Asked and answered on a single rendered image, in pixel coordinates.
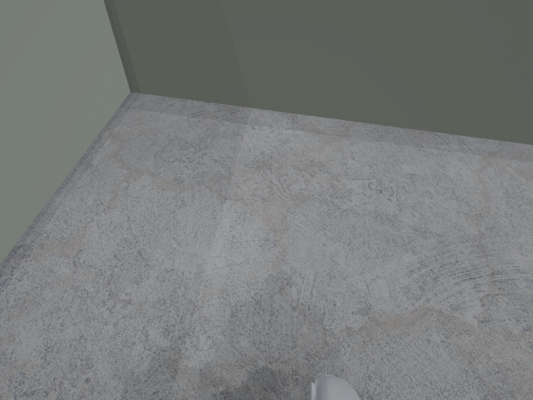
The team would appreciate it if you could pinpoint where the right robot thigh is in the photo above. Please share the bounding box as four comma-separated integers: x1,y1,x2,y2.
310,376,361,400

